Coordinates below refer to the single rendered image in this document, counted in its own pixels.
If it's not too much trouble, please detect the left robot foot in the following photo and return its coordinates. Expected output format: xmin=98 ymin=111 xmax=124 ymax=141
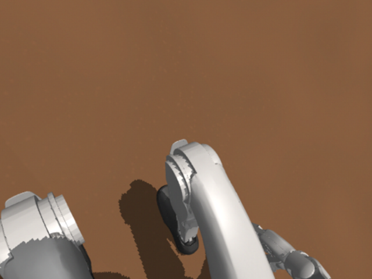
xmin=79 ymin=244 xmax=95 ymax=279

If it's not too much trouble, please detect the right robot arm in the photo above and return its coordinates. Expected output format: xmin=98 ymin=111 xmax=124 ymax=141
xmin=284 ymin=251 xmax=331 ymax=279

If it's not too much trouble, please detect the right robot hand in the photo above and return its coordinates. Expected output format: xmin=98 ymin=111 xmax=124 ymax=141
xmin=252 ymin=223 xmax=295 ymax=272

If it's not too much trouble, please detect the right robot foot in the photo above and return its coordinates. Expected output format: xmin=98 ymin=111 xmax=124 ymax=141
xmin=156 ymin=185 xmax=199 ymax=255

